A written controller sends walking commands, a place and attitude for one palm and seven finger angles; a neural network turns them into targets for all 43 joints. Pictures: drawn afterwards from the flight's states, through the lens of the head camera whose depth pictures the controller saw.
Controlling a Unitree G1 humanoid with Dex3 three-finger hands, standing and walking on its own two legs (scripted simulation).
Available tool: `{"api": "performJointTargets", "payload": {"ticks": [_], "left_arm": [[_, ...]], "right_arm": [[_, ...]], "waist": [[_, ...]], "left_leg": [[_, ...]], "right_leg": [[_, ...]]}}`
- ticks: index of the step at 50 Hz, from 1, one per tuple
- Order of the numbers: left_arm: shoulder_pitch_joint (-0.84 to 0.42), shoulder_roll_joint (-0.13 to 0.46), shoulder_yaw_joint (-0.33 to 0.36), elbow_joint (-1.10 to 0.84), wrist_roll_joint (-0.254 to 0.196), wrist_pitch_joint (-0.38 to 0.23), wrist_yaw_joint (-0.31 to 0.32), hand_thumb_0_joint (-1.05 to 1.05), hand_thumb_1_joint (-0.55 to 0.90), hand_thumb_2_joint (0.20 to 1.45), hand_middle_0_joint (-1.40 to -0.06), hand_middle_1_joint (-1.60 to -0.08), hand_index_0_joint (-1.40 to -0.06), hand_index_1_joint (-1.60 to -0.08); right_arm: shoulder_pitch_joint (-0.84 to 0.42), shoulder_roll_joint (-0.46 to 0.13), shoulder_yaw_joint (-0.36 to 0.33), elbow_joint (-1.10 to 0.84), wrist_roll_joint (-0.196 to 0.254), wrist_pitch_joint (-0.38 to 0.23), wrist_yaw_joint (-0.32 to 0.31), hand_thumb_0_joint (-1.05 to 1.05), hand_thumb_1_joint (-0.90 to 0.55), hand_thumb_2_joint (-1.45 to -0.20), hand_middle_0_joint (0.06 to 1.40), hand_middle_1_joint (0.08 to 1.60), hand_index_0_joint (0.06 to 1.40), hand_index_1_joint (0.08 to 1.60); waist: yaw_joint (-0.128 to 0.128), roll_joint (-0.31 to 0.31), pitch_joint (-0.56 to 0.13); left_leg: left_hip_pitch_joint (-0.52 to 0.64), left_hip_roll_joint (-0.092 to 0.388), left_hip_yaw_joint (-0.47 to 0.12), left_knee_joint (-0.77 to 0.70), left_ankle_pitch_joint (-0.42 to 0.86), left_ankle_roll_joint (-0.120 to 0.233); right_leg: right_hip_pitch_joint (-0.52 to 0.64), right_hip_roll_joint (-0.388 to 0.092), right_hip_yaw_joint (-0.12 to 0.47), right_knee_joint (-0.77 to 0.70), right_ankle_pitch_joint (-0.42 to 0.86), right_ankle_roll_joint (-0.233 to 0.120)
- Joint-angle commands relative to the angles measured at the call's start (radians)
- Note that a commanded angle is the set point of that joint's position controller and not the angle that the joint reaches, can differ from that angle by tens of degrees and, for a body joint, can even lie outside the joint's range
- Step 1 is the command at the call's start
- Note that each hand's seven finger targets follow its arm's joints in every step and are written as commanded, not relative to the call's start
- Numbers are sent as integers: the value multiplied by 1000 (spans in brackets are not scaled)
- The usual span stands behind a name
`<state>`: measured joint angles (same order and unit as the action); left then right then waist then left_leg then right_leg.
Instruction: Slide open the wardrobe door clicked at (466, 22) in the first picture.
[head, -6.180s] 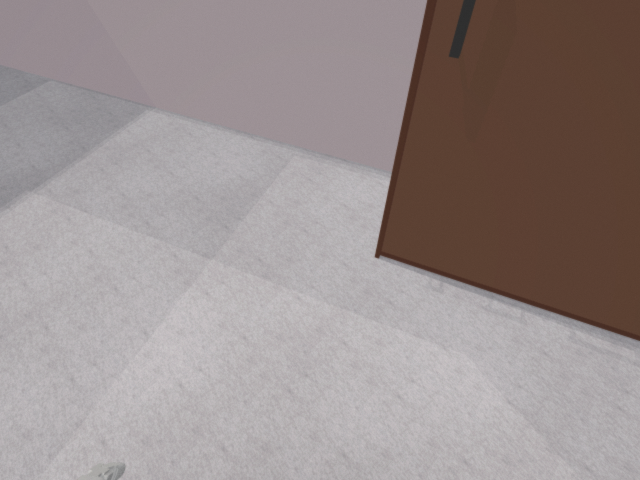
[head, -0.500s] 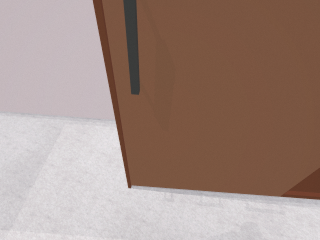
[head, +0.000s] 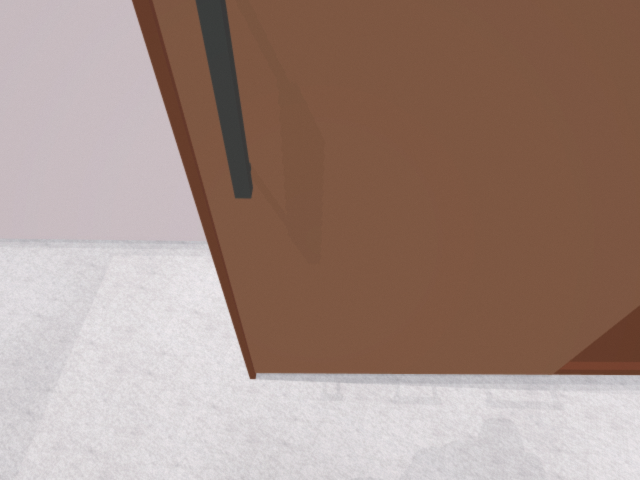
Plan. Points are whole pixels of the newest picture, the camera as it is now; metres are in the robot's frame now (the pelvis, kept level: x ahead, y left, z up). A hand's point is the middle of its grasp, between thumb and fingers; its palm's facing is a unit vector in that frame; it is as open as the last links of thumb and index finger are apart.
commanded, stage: come to a stop and stand still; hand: left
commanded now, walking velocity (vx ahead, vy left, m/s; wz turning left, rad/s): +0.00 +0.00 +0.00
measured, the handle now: (230, 90) +0.50 +0.14 +0.23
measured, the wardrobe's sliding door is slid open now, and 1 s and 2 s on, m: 0.00 0.00 0.00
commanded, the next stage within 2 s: look again from close up in 0.72 s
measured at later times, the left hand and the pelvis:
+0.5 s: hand out of the picture -0.05 +0.21 -0.18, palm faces +0.03 -0.98 -0.18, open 7.4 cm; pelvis -0.04 +0.03 +0.00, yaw +1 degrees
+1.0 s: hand out of the picture -0.05 +0.20 -0.18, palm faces +0.04 -0.98 -0.17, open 7.4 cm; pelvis -0.05 +0.04 +0.00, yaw +0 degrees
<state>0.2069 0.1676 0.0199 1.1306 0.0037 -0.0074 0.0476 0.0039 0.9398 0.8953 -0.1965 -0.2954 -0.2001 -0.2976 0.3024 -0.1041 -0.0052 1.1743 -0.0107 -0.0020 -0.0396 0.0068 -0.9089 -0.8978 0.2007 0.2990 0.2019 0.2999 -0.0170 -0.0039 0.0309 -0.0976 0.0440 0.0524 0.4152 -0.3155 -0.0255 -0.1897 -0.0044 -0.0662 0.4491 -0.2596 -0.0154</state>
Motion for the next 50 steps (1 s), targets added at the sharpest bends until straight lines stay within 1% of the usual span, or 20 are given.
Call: {"api": "performJointTargets", "payload": {"ticks": [1,4,5,6,7,8,9,10,11,12,15,20,21,24,25,28,32,42,49,50], "left_arm": [[86,69,3,-8,2,-9,-4,0,900,900,-200,-300,-200,-300],[88,70,2,-9,2,-10,-5,0,900,900,-200,-300,-200,-300],[190,116,6,19,12,-27,34,0,900,900,-200,-300,-200,-300],[178,160,10,-3,16,-48,26,0,900,900,-200,-300,-200,-300],[172,140,7,-27,13,-50,21,0,900,900,-200,-300,-200,-300],[131,122,-2,-46,8,-45,16,0,900,900,-200,-300,-200,-300],[118,111,-5,-60,7,-40,10,0,900,900,-200,-300,-200,-300],[100,102,-7,-68,6,-36,5,0,900,900,-200,-300,-200,-300],[84,98,-10,-71,8,-28,2,0,900,900,-200,-300,-200,-300],[84,95,-11,-74,9,-22,-3,0,900,900,-200,-300,-200,-300],[101,88,-17,-72,12,-13,-9,0,900,900,-200,-300,-200,-300],[123,86,-19,-76,13,-9,-15,0,900,900,-200,-300,-200,-300],[125,87,-20,-78,14,-9,-15,0,900,900,-200,-300,-200,-300],[140,84,-19,-79,14,-9,-16,0,900,900,-200,-300,-200,-300],[140,82,-19,-78,15,-8,-16,0,900,900,-200,-300,-200,-300],[148,82,-18,-73,14,-10,-15,0,900,900,-200,-300,-200,-300],[157,79,-17,-66,13,-13,-14,0,900,900,-200,-300,-200,-300],[163,69,-16,-52,11,-16,-10,0,900,900,-200,-300,-200,-300],[158,64,-12,-51,10,-16,-9,0,900,900,-200,-300,-200,-300],[159,62,-12,-50,10,-17,-9,0,900,900,-200,-300,-200,-300]], "right_arm": [[73,-88,-17,-17,2,-15,-10,0,-900,-900,200,300,200,300],[60,-95,-18,-22,1,-13,-9,0,-900,-900,200,300,200,300],[-55,-155,-26,-100,9,-24,5,0,-900,-900,200,300,200,300],[-32,-110,-11,-147,8,-18,11,0,-900,-900,200,300,200,300],[48,-90,-18,-143,5,-23,12,0,-900,-900,200,300,200,300],[72,-99,-20,-142,6,-23,10,0,-900,-900,200,300,200,300],[75,-110,-22,-139,5,-21,8,0,-900,-900,200,300,200,300],[70,-123,-21,-139,1,-19,7,0,-900,-900,200,300,200,300],[55,-120,-20,-145,-2,-20,8,0,-900,-900,200,300,200,300],[36,-129,-16,-153,-3,-20,8,0,-900,-900,200,300,200,300],[12,-151,-12,-174,-4,-20,11,0,-900,-900,200,300,200,300],[22,-166,-13,-184,-5,-23,15,0,-900,-900,200,300,200,300],[21,-167,-13,-184,-5,-24,15,0,-900,-900,200,300,200,300],[27,-175,-13,-182,-5,-27,15,0,-900,-900,200,300,200,300],[29,-176,-13,-179,-5,-28,15,0,-900,-900,200,300,200,300],[36,-174,-9,-168,-3,-33,14,0,-900,-900,200,300,200,300],[49,-164,-7,-150,-1,-35,13,0,-900,-900,200,300,200,300],[63,-140,-5,-109,1,-33,13,0,-900,-900,200,300,200,300],[61,-128,-4,-91,1,-34,11,0,-900,-900,200,300,200,300],[62,-127,-4,-91,1,-34,11,0,-900,-900,200,300,200,300]], "waist": [[18,12,3],[17,8,19],[65,-31,73],[18,-52,42],[-9,-94,-110],[-18,-94,-167],[-16,-73,-156],[-15,-48,-103],[-9,23,-43],[1,65,13],[12,48,77],[15,32,80],[16,45,79],[18,33,73],[19,36,82],[23,37,59],[24,15,60],[21,-6,65],[24,18,59],[23,3,53]], "left_leg": [[-48,85,-42,-62,320,20],[-44,82,-42,-66,294,20],[-167,66,13,164,200,3],[-199,18,7,179,70,7],[-141,21,-9,131,-8,25],[-102,12,-12,97,45,26],[-77,23,-30,68,91,29],[-80,41,-42,47,129,34],[-90,52,-49,27,178,38],[-126,59,-67,5,190,42],[-185,65,-98,-52,94,54],[-219,58,-122,-107,-45,61],[-218,59,-123,-112,-39,63],[-233,59,-134,-132,-67,65],[-236,61,-137,-139,-65,65],[-224,62,-135,-136,-10,67],[-210,56,-127,-124,36,67],[-191,47,-107,-106,66,63],[-182,49,-99,-101,97,59],[-175,50,-96,-98,104,58]], "right_leg": [[77,-119,85,-60,386,-12],[60,-119,90,-72,365,-11],[40,-178,156,-42,748,22],[111,-226,153,-16,1024,-17],[147,-238,153,35,981,-53],[161,-213,119,52,864,-56],[113,-186,115,42,663,-48],[57,-159,108,19,488,-39],[12,-136,96,16,373,-32],[-11,-120,94,3,263,-27],[-32,-96,95,-35,59,-18],[-24,-91,87,-45,-2,-10],[-18,-91,82,-42,17,-10],[-7,-93,79,-37,23,-9],[-6,-93,74,-32,34,-8],[16,-98,69,-26,68,-6],[21,-106,70,-33,88,-5],[8,-114,79,-47,87,-6],[14,-114,79,-44,106,-7],[15,-113,79,-44,113,-7]]}}
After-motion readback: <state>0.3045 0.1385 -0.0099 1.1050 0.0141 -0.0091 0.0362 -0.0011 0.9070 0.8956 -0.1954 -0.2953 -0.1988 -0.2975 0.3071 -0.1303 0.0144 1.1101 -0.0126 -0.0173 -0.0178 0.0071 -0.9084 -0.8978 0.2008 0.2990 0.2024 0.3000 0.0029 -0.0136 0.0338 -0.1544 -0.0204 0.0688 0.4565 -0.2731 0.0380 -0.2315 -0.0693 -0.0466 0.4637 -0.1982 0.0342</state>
